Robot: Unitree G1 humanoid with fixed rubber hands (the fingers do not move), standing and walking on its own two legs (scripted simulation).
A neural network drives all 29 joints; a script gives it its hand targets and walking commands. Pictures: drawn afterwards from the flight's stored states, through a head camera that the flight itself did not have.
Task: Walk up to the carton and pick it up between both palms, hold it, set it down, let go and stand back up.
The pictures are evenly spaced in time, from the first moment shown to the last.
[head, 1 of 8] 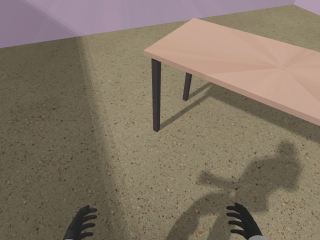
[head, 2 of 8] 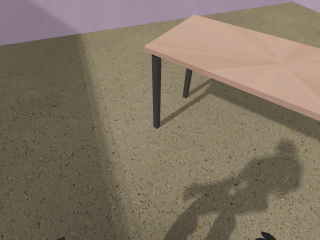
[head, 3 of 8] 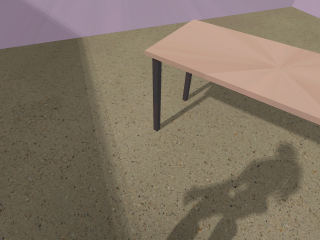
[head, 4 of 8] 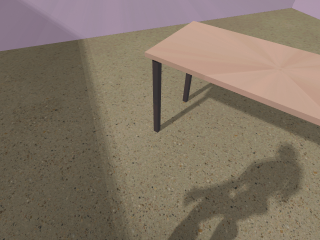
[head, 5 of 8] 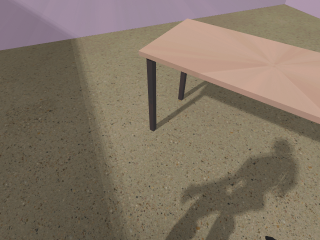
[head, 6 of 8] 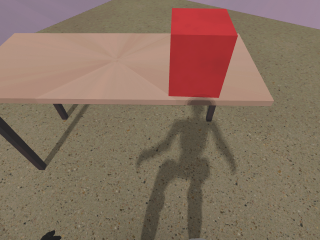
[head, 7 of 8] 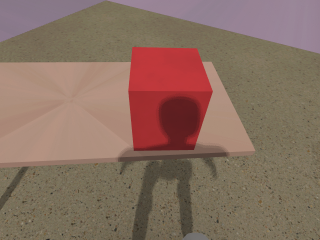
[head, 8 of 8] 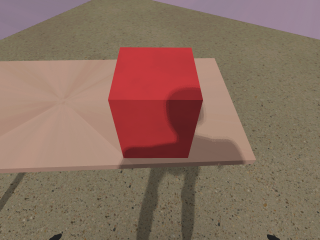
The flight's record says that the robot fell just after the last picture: no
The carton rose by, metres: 0.00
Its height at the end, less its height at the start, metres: +0.00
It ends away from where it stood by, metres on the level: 0.00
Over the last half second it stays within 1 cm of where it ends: yes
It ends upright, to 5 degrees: yes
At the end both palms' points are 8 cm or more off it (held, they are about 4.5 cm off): yes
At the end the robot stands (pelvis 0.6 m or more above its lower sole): yes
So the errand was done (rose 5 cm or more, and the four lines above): no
